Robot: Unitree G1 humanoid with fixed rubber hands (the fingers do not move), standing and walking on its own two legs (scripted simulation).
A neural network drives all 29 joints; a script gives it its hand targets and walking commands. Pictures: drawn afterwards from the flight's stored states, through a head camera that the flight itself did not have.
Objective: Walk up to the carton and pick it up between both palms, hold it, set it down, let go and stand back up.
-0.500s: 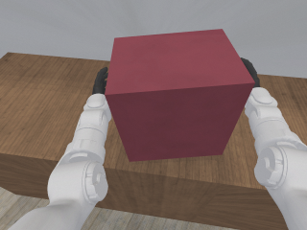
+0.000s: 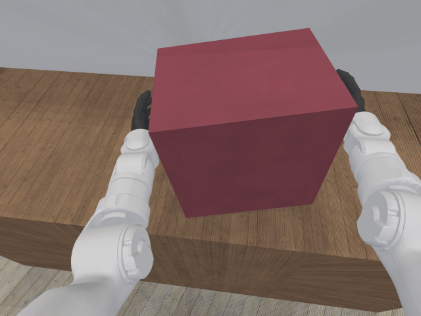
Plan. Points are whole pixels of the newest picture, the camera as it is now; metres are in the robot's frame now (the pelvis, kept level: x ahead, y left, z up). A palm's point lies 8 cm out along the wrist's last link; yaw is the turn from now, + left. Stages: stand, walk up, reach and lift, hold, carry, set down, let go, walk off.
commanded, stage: set down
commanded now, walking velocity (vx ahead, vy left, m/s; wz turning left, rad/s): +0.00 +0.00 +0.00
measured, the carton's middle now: (241, 132) +0.49 +0.04 +0.05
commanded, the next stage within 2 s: none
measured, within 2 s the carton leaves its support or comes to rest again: rests again in 0.64 s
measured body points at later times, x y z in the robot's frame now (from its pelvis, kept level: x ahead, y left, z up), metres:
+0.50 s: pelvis -0.01 +0.01 +0.00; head +0.07 +0.02 +0.44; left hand +0.43 +0.23 +0.09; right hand +0.50 -0.15 +0.12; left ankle -0.03 +0.14 -0.74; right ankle -0.02 -0.11 -0.74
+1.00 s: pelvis -0.01 +0.00 +0.00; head +0.08 -0.01 +0.44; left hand +0.44 +0.22 +0.09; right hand +0.50 -0.16 +0.10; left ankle -0.03 +0.14 -0.74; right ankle -0.02 -0.11 -0.74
